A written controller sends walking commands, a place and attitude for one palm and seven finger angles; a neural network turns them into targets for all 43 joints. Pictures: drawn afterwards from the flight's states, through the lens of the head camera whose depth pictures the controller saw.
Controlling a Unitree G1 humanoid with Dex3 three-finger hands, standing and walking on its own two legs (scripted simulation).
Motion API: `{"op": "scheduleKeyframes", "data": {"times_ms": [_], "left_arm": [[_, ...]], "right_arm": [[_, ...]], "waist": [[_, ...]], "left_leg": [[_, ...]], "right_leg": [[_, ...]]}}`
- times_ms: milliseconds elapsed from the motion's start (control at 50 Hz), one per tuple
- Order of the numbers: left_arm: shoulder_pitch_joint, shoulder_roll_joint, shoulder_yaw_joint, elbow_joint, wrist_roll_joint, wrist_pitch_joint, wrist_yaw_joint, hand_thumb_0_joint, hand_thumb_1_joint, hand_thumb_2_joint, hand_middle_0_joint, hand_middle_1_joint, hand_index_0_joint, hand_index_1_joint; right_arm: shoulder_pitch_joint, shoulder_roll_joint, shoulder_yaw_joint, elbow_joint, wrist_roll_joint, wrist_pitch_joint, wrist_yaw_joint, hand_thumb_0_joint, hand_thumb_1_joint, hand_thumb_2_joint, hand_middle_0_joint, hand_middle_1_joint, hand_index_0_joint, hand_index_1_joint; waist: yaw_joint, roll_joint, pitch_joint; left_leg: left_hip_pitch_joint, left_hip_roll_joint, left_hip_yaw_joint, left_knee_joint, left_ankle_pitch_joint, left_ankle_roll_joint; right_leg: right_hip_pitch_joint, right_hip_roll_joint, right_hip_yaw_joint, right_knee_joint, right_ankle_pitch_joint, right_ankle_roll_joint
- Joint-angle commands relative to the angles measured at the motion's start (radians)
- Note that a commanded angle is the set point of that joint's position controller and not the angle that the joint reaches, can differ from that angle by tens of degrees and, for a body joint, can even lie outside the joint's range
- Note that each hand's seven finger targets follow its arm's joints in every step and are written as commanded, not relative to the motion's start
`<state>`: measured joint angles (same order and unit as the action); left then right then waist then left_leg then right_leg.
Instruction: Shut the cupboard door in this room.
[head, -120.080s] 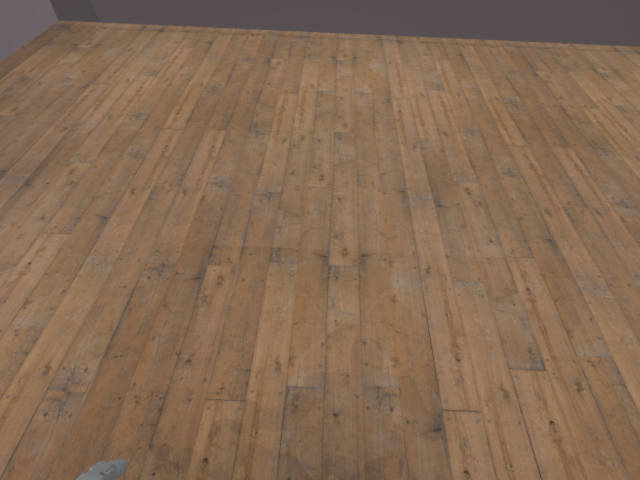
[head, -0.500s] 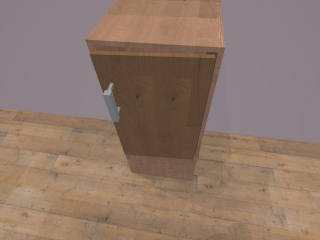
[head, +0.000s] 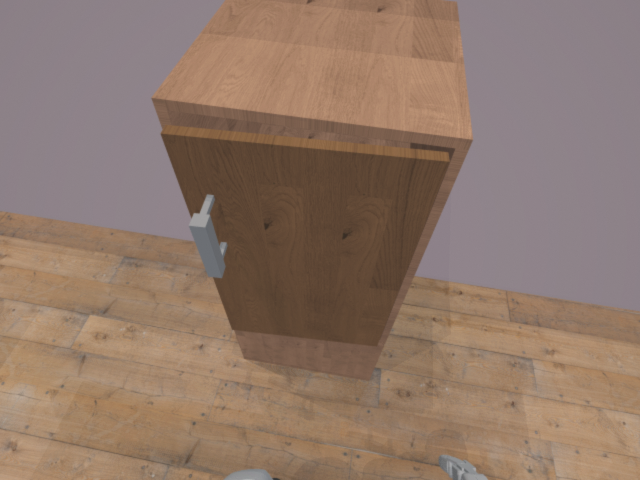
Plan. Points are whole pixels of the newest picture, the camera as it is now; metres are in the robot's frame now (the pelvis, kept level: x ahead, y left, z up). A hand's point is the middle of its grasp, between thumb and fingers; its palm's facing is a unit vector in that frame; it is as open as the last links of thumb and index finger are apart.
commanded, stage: come to a stop and stand still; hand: left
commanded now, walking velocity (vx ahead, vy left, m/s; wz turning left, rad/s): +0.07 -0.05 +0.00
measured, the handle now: (212, 237) +0.43 +0.22 -0.01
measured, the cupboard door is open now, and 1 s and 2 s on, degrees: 3 3 3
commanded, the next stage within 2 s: look again from close up in 0.58 s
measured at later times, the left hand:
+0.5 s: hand out of the picture +0.02 +0.13 -0.17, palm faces +0.07 -0.98 -0.19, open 7.2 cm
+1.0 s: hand out of the picture +0.00 +0.16 -0.17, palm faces +0.06 -0.98 -0.19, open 7.3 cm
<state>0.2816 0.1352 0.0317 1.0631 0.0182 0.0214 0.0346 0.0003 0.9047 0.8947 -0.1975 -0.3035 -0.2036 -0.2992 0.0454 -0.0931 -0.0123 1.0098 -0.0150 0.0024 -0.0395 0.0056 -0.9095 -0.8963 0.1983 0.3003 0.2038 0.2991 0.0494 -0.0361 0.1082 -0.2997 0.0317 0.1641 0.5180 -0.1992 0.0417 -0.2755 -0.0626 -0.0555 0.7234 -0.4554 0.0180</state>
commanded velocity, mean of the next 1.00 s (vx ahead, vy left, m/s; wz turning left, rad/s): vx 0.00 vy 0.00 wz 0.00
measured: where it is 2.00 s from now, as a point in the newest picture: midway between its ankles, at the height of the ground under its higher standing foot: outside the picture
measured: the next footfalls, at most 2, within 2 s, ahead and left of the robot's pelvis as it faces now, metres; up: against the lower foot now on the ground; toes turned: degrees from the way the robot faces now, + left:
right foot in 0.08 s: +0.04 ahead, -0.13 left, +0.00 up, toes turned +0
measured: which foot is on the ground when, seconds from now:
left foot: down 0.00-1.00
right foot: up 0.00-0.06, down 0.08-1.00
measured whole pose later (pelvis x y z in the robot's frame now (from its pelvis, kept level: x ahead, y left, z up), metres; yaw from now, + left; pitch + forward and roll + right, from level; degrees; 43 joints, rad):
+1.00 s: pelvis +0.01 +0.00 +0.00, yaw +1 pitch -1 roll +0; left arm 0.30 0.14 0.00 1.09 0.01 -0.01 0.03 0.01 0.91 0.89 -0.20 -0.30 -0.20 -0.30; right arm 0.31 -0.15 0.02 1.08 -0.02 -0.01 -0.03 0.03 -0.94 -0.90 0.20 0.30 0.20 0.30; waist 0.00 0.02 0.02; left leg -0.21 0.00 0.06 0.52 -0.29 0.03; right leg -0.18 -0.05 -0.08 0.51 -0.30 0.01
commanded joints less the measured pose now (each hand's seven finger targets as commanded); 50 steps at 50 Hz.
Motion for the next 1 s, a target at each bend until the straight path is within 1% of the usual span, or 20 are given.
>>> {"op": "scheduleKeyframes", "data": {"times_ms": [0, 20, 40, 80, 120, 160, 220, 280, 400, 640, 660, 680, 700, 720, 760, 780, 800, 820, 880, 980], "left_arm": [[0.174, 0.035, 0.014, -0.028, 0.009, 0.000, 0.005, 0.000, 0.900, 0.900, -0.200, -0.300, -0.200, -0.300], [0.183, 0.043, 0.016, -0.027, 0.011, -0.004, 0.005, 0.000, 0.900, 0.900, -0.200, -0.300, -0.200, -0.300], [0.164, 0.075, 0.018, -0.040, 0.017, -0.011, 0.007, 0.000, 0.900, 0.900, -0.200, -0.300, -0.200, -0.300], [0.043, 0.174, 0.025, -0.087, 0.015, -0.017, 0.003, 0.000, 0.900, 0.900, -0.200, -0.300, -0.200, -0.300], [-0.018, 0.158, 0.022, -0.099, 0.011, -0.024, 0.004, 0.000, 0.900, 0.900, -0.200, -0.300, -0.200, -0.300], [-0.024, 0.150, 0.016, -0.088, 0.004, -0.033, -0.001, 0.000, 0.900, 0.900, -0.200, -0.300, -0.200, -0.300], [-0.002, 0.131, 0.007, -0.068, -0.005, -0.036, -0.005, 0.000, 0.900, 0.900, -0.200, -0.300, -0.200, -0.300], [-0.007, 0.142, 0.007, -0.036, -0.008, -0.030, -0.008, 0.000, 0.900, 0.900, -0.200, -0.300, -0.200, -0.300], [-0.004, 0.139, 0.007, 0.000, -0.010, -0.028, -0.011, 0.000, 0.900, 0.900, -0.200, -0.300, -0.200, -0.300], [0.064, 0.088, 0.001, 0.042, -0.013, -0.038, -0.006, 0.000, 0.900, 0.900, -0.200, -0.300, -0.200, -0.300], [0.159, 0.112, -0.014, 0.067, 0.003, -0.063, 0.039, 0.000, 0.900, 0.900, -0.200, -0.300, -0.200, -0.300], [0.105, 0.163, -0.010, 0.021, 0.002, -0.076, 0.029, 0.000, 0.900, 0.900, -0.200, -0.300, -0.200, -0.300], [0.071, 0.175, -0.004, 0.001, 0.002, -0.085, 0.022, 0.000, 0.900, 0.900, -0.200, -0.300, -0.200, -0.300], [0.044, 0.166, -0.004, -0.015, 0.003, -0.084, 0.020, 0.000, 0.900, 0.900, -0.200, -0.300, -0.200, -0.300], [0.050, 0.112, -0.010, -0.015, -0.002, -0.080, 0.018, 0.000, 0.900, 0.900, -0.200, -0.300, -0.200, -0.300], [0.058, 0.094, -0.017, -0.013, -0.004, -0.074, 0.015, 0.000, 0.900, 0.900, -0.200, -0.300, -0.200, -0.300], [0.070, 0.084, -0.020, -0.008, -0.003, -0.064, 0.013, 0.000, 0.900, 0.900, -0.200, -0.300, -0.200, -0.300], [0.086, 0.080, -0.020, -0.002, -0.004, -0.058, 0.012, 0.000, 0.900, 0.900, -0.200, -0.300, -0.200, -0.300], [0.096, 0.074, -0.024, 0.003, -0.008, -0.048, 0.009, 0.000, 0.900, 0.900, -0.200, -0.300, -0.200, -0.300], [0.086, 0.087, -0.028, -0.002, -0.008, -0.039, 0.004, 0.000, 0.900, 0.900, -0.200, -0.300, -0.200, -0.300]], "right_arm": [[0.073, -0.200, -0.064, -0.042, -0.004, 0.010, 0.001, 0.000, -0.900, -0.900, 0.200, 0.300, 0.200, 0.300], [0.060, -0.188, -0.064, -0.047, -0.002, 0.015, 0.007, 0.000, -0.900, -0.900, 0.200, 0.300, 0.200, 0.300], [0.069, -0.145, -0.061, -0.054, 0.001, 0.021, 0.014, 0.000, -0.900, -0.900, 0.200, 0.300, 0.200, 0.300], [0.108, -0.081, -0.051, -0.063, 0.002, 0.043, 0.029, 0.000, -0.900, -0.900, 0.200, 0.300, 0.200, 0.300], [0.129, -0.082, -0.046, -0.044, -0.005, 0.036, 0.027, 0.000, -0.900, -0.900, 0.200, 0.300, 0.200, 0.300], [0.180, -0.079, -0.033, -0.012, -0.002, 0.021, 0.023, 0.000, -0.900, -0.900, 0.200, 0.300, 0.200, 0.300], [0.195, -0.114, -0.017, 0.020, -0.003, -0.002, 0.015, 0.000, -0.900, -0.900, 0.200, 0.300, 0.200, 0.300], [0.198, -0.119, -0.005, 0.046, -0.004, -0.004, 0.014, 0.000, -0.900, -0.900, 0.200, 0.300, 0.200, 0.300], [0.272, -0.110, 0.000, 0.091, -0.006, 0.000, 0.012, 0.000, -0.900, -0.900, 0.200, 0.300, 0.200, 0.300], [0.342, -0.077, 0.004, 0.125, -0.003, -0.013, 0.003, 0.000, -0.900, -0.900, 0.200, 0.300, 0.200, 0.300], [0.207, -0.125, -0.002, 0.060, 0.004, -0.028, 0.015, 0.000, -0.900, -0.900, 0.200, 0.300, 0.200, 0.300], [0.293, -0.068, -0.002, 0.031, 0.005, -0.012, 0.021, 0.000, -0.900, -0.900, 0.200, 0.300, 0.200, 0.300], [0.303, -0.060, 0.004, 0.031, 0.002, -0.007, 0.027, 0.000, -0.900, -0.900, 0.200, 0.300, 0.200, 0.300], [0.343, -0.062, 0.002, 0.027, 0.003, -0.010, 0.027, 0.000, -0.900, -0.900, 0.200, 0.300, 0.200, 0.300], [0.368, -0.080, 0.004, 0.031, 0.002, -0.024, 0.024, 0.000, -0.900, -0.900, 0.200, 0.300, 0.200, 0.300], [0.366, -0.093, 0.006, 0.033, 0.002, -0.030, 0.020, 0.000, -0.900, -0.900, 0.200, 0.300, 0.200, 0.300], [0.348, -0.100, 0.009, 0.036, 0.002, -0.038, 0.017, 0.000, -0.900, -0.900, 0.200, 0.300, 0.200, 0.300], [0.341, -0.111, 0.013, 0.034, 0.002, -0.040, 0.014, 0.000, -0.900, -0.900, 0.200, 0.300, 0.200, 0.300], [0.321, -0.135, 0.014, 0.023, 0.004, -0.037, 0.009, 0.000, -0.900, -0.900, 0.200, 0.300, 0.200, 0.300], [0.302, -0.156, 0.016, 0.025, 0.001, -0.034, 0.012, 0.000, -0.900, -0.900, 0.200, 0.300, 0.200, 0.300]], "waist": [[-0.002, 0.114, -0.188], [0.010, 0.080, -0.151], [0.000, -0.026, -0.106], [-0.043, -0.249, -0.063], [-0.055, -0.183, -0.051], [-0.067, -0.101, -0.095], [-0.044, 0.024, -0.098], [-0.030, 0.084, -0.056], [-0.035, 0.024, -0.013], [-0.038, 0.027, -0.026], [0.006, 0.056, 0.001], [-0.076, 0.063, -0.091], [-0.075, 0.084, -0.139], [-0.095, 0.032, -0.158], [-0.094, 0.006, -0.114], [-0.084, 0.031, -0.083], [-0.066, 0.135, -0.037], [-0.056, 0.141, -0.036], [-0.047, 0.045, -0.018], [-0.042, 0.056, 0.003]], "left_leg": [[0.045, 0.250, -0.196, -0.118, 0.321, 0.111], [-0.028, 0.213, -0.177, -0.096, 0.136, 0.073], [-0.072, 0.131, -0.146, -0.045, -0.066, 0.017], [-0.020, 0.000, -0.071, 0.118, -0.216, -0.047], [0.007, 0.013, -0.103, 0.179, -0.170, -0.041], [0.048, 0.016, -0.109, 0.083, -0.089, -0.046], [0.108, 0.084, -0.164, -0.091, 0.122, -0.038], [0.051, 0.085, -0.166, -0.133, 0.054, -0.052], [0.060, 0.069, -0.142, -0.154, -0.043, -0.061], [0.068, 0.073, -0.141, -0.146, 0.023, -0.059], [-0.018, 0.048, -0.109, 0.095, -0.050, -0.081], [-0.009, 0.041, -0.146, 0.142, -0.171, -0.054], [0.042, 0.042, -0.129, 0.129, -0.155, -0.056], [0.074, 0.027, -0.121, 0.089, -0.119, -0.050], [0.103, 0.037, -0.147, -0.009, -0.011, -0.036], [0.084, 0.057, -0.169, -0.041, 0.047, -0.025], [0.046, 0.073, -0.194, -0.074, 0.102, -0.015], [0.018, 0.082, -0.218, -0.088, 0.144, -0.003], [0.005, 0.077, -0.223, -0.120, 0.076, 0.005], [0.008, 0.068, -0.233, -0.173, 0.015, 0.011]], "right_leg": [[0.066, -0.001, -0.008, -0.060, 0.097, 0.002], [0.096, -0.008, -0.001, -0.160, 0.188, 0.002], [0.066, -0.056, 0.092, -0.290, 0.226, -0.014], [-0.120, -0.227, 0.267, -0.493, 0.046, -0.109], [-0.121, -0.209, 0.230, -0.465, 0.183, -0.146], [-0.043, -0.169, 0.152, -0.372, 0.380, -0.131], [0.004, -0.088, 0.092, -0.330, 0.362, -0.056], [0.051, -0.075, 0.086, -0.382, 0.246, -0.038], [0.036, -0.079, 0.095, -0.480, 0.074, -0.047], [0.053, -0.069, 0.073, -0.455, 0.168, -0.049], [0.051, -0.144, 0.202, -0.420, 0.702, -0.004], [0.068, -0.203, 0.196, -0.425, 0.534, -0.079], [0.052, -0.207, 0.202, -0.427, 0.459, -0.133], [0.043, -0.165, 0.152, -0.399, 0.358, -0.141], [0.009, -0.099, 0.109, -0.347, 0.320, -0.115], [0.012, -0.066, 0.086, -0.322, 0.306, -0.096], [0.026, -0.044, 0.065, -0.292, 0.294, -0.081], [0.068, -0.029, 0.051, -0.276, 0.291, -0.071], [0.085, -0.027, 0.044, -0.287, 0.249, -0.059], [0.087, -0.034, 0.041, -0.303, 0.226, -0.050]]}}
